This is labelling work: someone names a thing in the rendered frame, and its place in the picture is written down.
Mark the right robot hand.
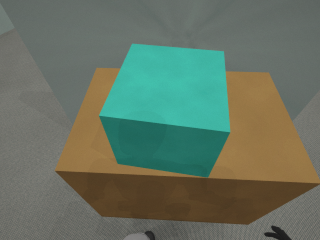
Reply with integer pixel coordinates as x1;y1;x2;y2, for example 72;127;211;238
264;225;291;240

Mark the pedestal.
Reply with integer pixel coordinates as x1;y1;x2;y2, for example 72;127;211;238
54;68;320;225

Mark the carton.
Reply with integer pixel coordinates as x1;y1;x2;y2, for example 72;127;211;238
99;43;231;178

